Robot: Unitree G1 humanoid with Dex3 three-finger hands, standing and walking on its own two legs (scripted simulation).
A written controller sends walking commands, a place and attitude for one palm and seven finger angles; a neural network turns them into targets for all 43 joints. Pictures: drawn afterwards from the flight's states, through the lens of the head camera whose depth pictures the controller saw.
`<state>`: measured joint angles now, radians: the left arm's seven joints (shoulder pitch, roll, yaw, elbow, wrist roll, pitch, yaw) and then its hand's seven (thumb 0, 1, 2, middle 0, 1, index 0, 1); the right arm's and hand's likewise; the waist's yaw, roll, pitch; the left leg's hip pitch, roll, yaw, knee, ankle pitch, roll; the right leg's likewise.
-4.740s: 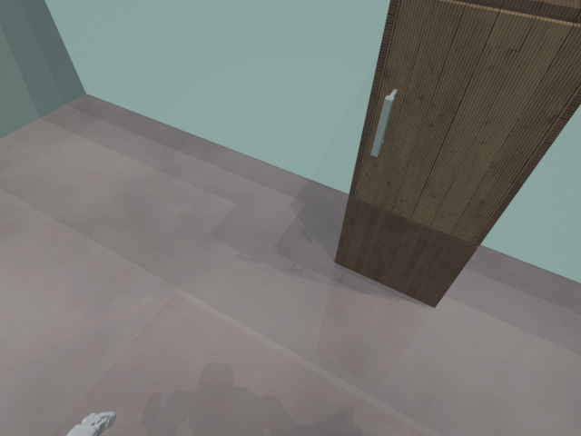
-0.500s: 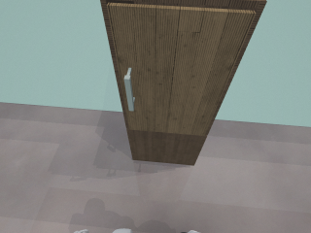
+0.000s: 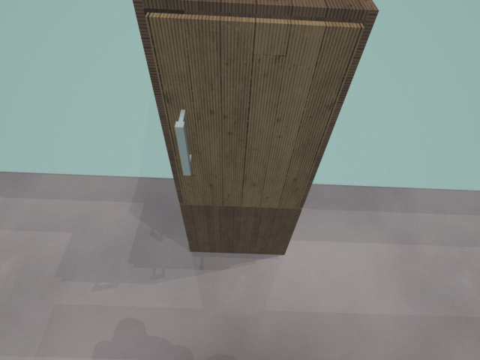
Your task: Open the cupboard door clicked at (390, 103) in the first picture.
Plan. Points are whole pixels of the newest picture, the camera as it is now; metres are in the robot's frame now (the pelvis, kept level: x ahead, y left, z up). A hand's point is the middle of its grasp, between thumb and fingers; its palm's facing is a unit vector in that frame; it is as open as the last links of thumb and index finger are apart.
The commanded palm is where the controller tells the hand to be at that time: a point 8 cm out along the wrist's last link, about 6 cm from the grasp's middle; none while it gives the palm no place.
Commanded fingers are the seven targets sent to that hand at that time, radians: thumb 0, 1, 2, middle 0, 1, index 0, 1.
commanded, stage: look again from close up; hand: left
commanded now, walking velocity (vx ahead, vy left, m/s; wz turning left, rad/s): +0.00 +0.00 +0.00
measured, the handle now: (185, 144) +0.58 +0.15 -0.03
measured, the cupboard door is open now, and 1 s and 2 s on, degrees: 0 0 0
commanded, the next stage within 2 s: shuffle to correct the standing spot in 0.50 s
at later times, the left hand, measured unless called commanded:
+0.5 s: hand out of the picture +0.02 +0.16 -0.17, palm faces +0.08 -0.97 -0.21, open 7.3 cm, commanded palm none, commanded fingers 0.00 0.90 0.90 -0.20 -0.30 -0.20 -0.30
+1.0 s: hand out of the picture -0.07 +0.15 -0.18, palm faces +0.05 -0.99 -0.15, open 7.4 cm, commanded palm none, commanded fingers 0.00 0.90 0.90 -0.20 -0.30 -0.20 -0.30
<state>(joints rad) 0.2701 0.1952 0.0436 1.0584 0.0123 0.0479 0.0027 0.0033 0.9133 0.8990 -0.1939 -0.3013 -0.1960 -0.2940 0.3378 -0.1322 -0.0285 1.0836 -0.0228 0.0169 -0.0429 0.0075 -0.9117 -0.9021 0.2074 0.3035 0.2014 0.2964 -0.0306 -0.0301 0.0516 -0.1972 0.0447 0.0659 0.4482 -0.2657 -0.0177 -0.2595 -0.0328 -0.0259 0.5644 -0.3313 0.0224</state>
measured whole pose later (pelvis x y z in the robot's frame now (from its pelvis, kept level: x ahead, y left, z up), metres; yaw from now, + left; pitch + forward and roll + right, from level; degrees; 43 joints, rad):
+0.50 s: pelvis -0.01 -0.02 +0.00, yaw +2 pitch -3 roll +0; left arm 0.29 0.18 0.01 1.01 0.01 -0.01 0.04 0.00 0.92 0.90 -0.20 -0.30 -0.20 -0.29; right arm 0.20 -0.17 -0.02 1.02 -0.02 0.00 -0.02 0.01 -0.91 -0.90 0.20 0.30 0.20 0.30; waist 0.00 0.00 -0.01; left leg -0.18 0.05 0.05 0.50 -0.27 -0.01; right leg -0.15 0.00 -0.08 0.48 -0.27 -0.02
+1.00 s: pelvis -0.01 -0.01 -0.01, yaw +0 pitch -2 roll +0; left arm 0.44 0.13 0.03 1.09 0.03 0.03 0.00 0.00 0.91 0.90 -0.19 -0.30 -0.20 -0.29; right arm 0.41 -0.14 -0.04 1.13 -0.02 0.01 -0.03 0.01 -0.91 -0.90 0.20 0.30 0.20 0.30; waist -0.02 -0.01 -0.01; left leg -0.21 0.04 0.09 0.54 -0.30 0.01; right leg -0.20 -0.02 -0.06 0.53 -0.29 -0.01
